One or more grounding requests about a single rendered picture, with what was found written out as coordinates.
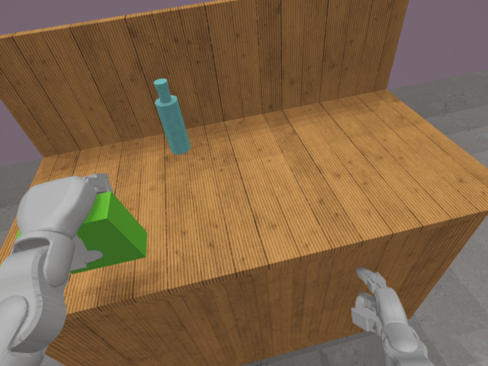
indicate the robot right forearm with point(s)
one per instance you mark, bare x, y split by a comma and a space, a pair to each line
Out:
402, 347

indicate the sponge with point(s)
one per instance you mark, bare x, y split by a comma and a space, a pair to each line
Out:
111, 229

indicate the robot right hand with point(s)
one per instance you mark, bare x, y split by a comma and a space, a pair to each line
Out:
385, 307

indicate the robot left forearm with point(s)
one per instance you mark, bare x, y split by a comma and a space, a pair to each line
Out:
32, 307

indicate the table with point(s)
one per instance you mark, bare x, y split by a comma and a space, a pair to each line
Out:
302, 167

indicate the robot left hand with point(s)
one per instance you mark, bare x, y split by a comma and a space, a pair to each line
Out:
62, 206

